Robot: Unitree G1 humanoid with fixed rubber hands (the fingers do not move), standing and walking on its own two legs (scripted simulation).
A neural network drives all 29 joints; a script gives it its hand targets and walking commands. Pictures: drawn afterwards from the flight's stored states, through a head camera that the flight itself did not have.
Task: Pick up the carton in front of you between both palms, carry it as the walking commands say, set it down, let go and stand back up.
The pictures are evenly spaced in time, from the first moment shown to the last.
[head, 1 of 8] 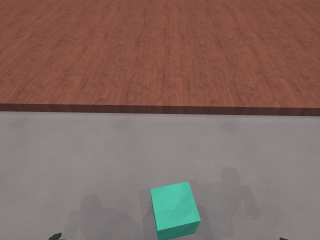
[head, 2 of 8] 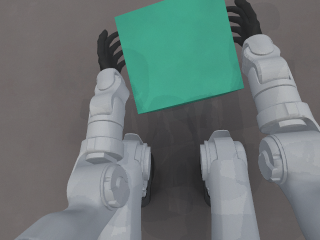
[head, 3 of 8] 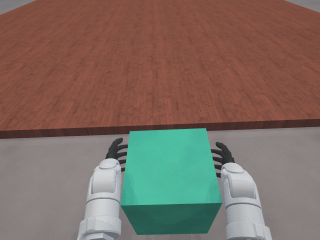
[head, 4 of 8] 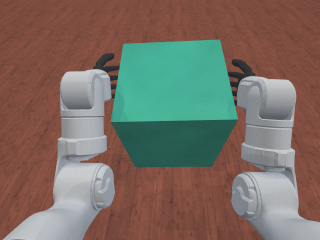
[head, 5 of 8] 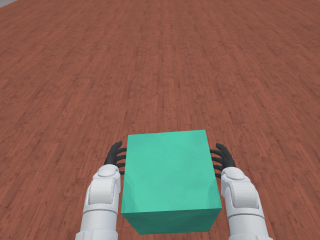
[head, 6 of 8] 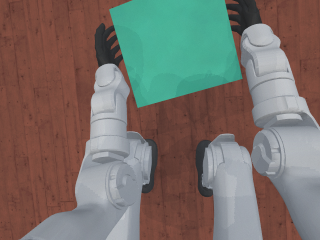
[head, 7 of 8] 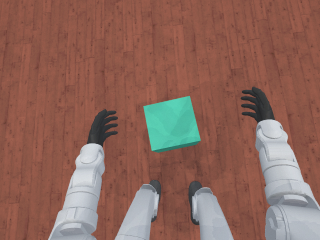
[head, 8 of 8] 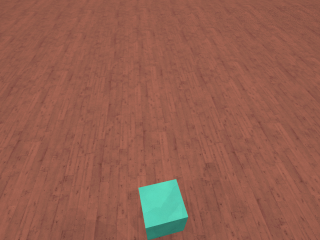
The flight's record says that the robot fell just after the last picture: no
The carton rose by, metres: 0.86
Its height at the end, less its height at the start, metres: +0.10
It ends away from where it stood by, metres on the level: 2.62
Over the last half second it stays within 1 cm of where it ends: yes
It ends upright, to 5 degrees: yes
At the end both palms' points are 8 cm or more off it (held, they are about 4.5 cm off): yes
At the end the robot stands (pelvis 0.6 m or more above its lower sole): yes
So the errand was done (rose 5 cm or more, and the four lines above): yes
